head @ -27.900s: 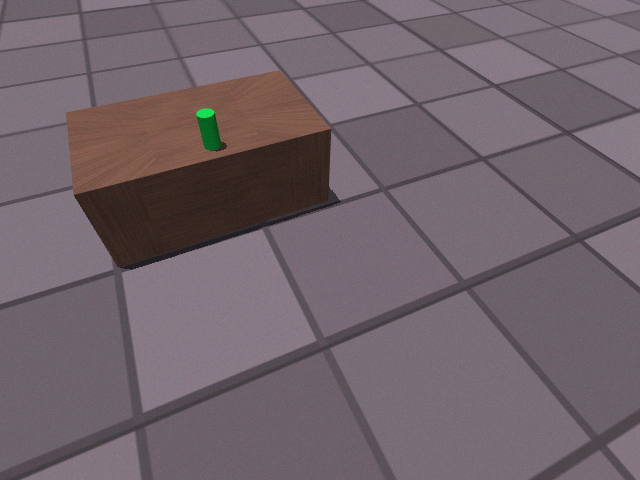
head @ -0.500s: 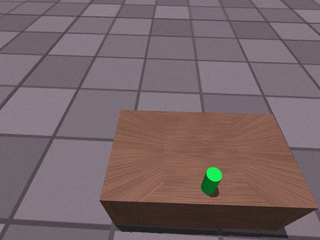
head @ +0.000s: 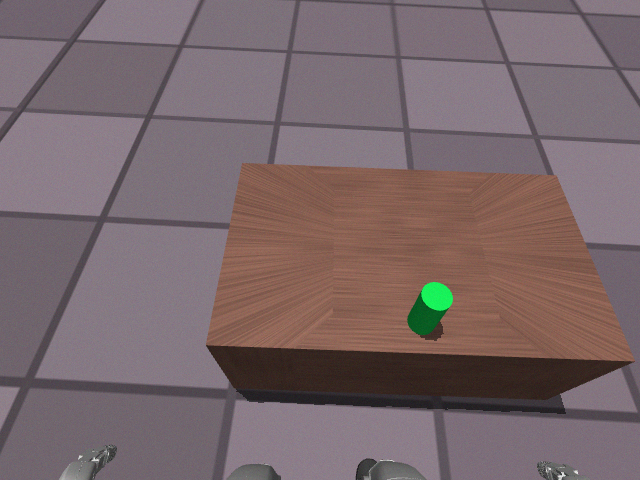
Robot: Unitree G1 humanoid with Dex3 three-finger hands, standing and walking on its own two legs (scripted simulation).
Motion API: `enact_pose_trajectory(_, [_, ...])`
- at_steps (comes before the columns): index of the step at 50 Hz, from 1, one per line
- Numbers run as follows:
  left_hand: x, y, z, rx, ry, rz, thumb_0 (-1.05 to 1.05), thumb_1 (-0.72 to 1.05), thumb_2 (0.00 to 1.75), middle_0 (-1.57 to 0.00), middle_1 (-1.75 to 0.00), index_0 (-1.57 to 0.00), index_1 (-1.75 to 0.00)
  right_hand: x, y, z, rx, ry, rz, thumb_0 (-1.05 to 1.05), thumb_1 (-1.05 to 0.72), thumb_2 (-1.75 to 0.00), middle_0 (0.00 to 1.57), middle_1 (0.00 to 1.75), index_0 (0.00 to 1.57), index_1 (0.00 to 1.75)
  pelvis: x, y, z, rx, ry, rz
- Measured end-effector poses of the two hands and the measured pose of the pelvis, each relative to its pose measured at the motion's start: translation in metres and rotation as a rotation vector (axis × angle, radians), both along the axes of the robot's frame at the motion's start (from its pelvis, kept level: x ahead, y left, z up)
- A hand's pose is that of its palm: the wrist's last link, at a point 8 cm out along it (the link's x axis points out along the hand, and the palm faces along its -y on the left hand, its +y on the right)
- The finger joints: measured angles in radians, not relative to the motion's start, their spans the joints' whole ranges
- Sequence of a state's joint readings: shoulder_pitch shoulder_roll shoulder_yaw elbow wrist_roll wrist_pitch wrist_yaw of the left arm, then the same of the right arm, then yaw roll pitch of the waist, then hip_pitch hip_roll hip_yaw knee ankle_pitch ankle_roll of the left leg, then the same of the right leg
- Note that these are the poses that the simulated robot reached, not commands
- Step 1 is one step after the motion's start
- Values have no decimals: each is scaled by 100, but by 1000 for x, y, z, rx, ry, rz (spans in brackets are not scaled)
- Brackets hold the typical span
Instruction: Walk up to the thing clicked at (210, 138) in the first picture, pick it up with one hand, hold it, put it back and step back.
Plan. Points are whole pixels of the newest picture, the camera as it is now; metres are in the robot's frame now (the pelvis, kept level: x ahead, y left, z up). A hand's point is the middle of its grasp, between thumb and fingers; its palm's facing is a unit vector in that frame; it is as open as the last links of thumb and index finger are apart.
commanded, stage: step back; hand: right
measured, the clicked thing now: (428, 309) +0.45 -0.24 -0.31
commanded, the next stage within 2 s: none
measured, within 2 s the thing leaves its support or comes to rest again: neither
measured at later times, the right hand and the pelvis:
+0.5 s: hand out of the picture +0.00 -0.23 -0.16, palm faces +0.03 +0.92 -0.39, open 7.4 cm; pelvis -0.08 +0.03 -0.02, yaw -5 degrees
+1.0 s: hand out of the picture -0.12 -0.22 -0.13, palm faces -0.01 +0.90 -0.44, open 7.4 cm; pelvis -0.20 +0.05 +0.00, yaw -3 degrees
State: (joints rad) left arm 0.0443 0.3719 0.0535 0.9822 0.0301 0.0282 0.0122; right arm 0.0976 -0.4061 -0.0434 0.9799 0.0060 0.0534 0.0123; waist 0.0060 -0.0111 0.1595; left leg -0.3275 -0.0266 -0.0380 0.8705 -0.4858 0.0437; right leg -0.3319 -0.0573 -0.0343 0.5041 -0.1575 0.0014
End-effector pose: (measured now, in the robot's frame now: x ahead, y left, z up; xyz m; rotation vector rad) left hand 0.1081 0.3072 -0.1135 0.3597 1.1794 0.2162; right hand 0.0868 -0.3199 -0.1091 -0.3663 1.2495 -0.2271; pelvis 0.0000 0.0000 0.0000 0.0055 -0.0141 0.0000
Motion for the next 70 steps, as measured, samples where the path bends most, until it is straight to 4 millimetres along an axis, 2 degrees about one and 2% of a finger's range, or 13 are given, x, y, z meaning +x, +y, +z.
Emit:
enact_pose_trajectory(5, [12, 28, -18, -9, -65, -30, 0, 90, 90, -20, -30, -21, -30, -38, 14, -2, -68, 33, 4, 0, -91, -90, 20, 30, 20, 30, -21, 25, -17, -6, 1, 12])
enact_pose_trajectory(11, [-6, 37, -18, -27, -39, -20, 0, 90, 90, -20, -30, -20, -30, -81, 40, 12, -61, 97, -15, 1, -91, -90, 20, 30, 21, 30, -37, 37, -4, -28, 7, 4])
enact_pose_trajectory(19, [-52, 37, -16, -26, 40, -60, 0, 90, 90, -20, -30, -21, -30, -88, 53, 8, -43, -8, -33, 1, -90, -90, 20, 30, 21, 30, -60, 44, -2, -31, 1, -51])
enact_pose_trajectory(26, [-79, 25, -11, 11, 16, -89, 0, 90, 90, -20, -30, -21, -30, -96, 41, -16, 8, -90, -43, 1, -90, -90, 20, 30, 21, 30, -89, 33, -16, -30, -22, -87])
enact_pose_trajectory(30, [-96, 19, 3, 7, -16, -89, 0, 90, 90, -20, -30, -21, -30, -104, 40, -14, 27, -101, -53, 1, -91, -90, 20, 30, 21, 30, -104, 30, -10, 0, -23, -90])
enact_pose_trajectory(37, [-113, 24, 17, 21, -93, -85, 0, 90, 90, -20, -30, -21, -30, -133, 41, -8, 2, -89, -2, 1, -91, -90, 20, 30, 21, 30, -134, 37, -5, 13, -2, -64])
enact_pose_trajectory(42, [-130, 41, 2, 3, -136, -83, 0, 90, 90, -20, -30, -21, -30, -162, 49, -8, -37, -68, 34, 1, -91, -90, 20, 30, 21, 30, -163, 49, -16, 4, -12, -24])
enact_pose_trajectory(48, [-171, 50, -7, -16, -69, -50, 0, 90, 90, -20, -30, -21, -30, -204, 61, 10, -39, -63, 21, 1, -91, -90, 20, 30, 21, 30, -191, 52, -7, -14, -20, -47])
enact_pose_trajectory(55, [-229, 47, -9, -10, 16, -62, 0, 90, 90, -20, -30, -21, -30, -233, 49, 21, -58, -121, 2, 1, -90, -90, 20, 30, 21, 30, -229, 43, -3, -24, -9, -95])
enact_pose_trajectory(59, [-258, 36, -10, 5, 52, -86, 0, 90, 90, -20, -30, -20, -30, -253, 32, 15, -56, -157, -1, 1, -90, -90, 20, 30, 21, 30, -256, 31, -9, -18, -8, -124])
enact_pose_trajectory(63, [-287, 19, -10, 29, 46, -98, 0, 90, 90, -20, -30, -21, -30, -278, 7, -4, -43, -175, -18, 1, -90, -90, 20, 30, 21, 30, -285, 15, -21, -33, -18, -129])
enact_pose_trajectory(67, [-318, 1, 4, 26, 32, -90, 0, 90, 90, -20, -30, -21, -30, -309, -2, -10, -19, -136, -58, 1, -91, -90, 20, 30, 21, 30, -305, 7, -13, 10, -19, -118])
enact_pose_trajectory(70, [-331, -4, 14, 39, 16, -84, 0, 90, 90, -20, -30, -21, -30, -332, -2, -11, -4, -116, -58, 1, -91, -90, 20, 30, 21, 30, -319, 4, -8, 27, -12, -104])
